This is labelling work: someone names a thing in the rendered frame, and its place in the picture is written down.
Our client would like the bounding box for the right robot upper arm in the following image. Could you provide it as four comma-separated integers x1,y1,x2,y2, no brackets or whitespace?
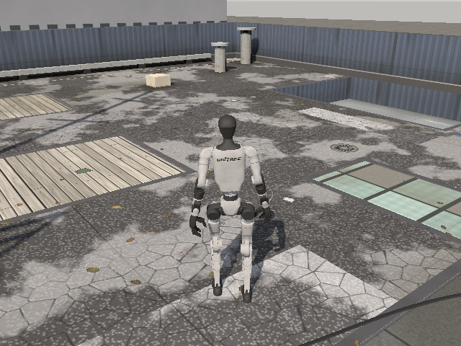
243,145,263,185

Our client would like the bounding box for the humanoid robot torso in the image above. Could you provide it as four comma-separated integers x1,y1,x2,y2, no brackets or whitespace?
212,142,246,216

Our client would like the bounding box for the humanoid robot head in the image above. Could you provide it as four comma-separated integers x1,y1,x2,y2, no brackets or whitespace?
216,115,241,151

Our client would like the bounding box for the robot left hand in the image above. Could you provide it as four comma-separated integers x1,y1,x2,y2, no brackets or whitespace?
189,215,206,237

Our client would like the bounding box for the left robot upper arm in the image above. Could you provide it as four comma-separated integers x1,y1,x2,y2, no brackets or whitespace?
197,147,213,189

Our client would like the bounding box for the robot left forearm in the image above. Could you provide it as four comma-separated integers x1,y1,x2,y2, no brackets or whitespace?
191,178,205,216

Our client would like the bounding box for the robot right hand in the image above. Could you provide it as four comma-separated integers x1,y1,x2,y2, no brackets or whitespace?
254,206,272,225

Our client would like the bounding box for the robot right forearm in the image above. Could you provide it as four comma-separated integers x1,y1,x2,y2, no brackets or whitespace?
255,174,269,208

